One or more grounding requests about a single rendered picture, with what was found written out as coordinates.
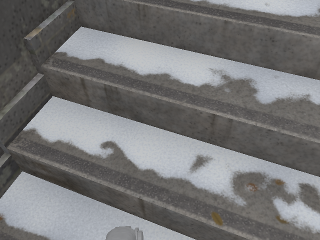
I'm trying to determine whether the left robot thigh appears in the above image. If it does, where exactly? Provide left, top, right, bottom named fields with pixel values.
left=105, top=226, right=144, bottom=240

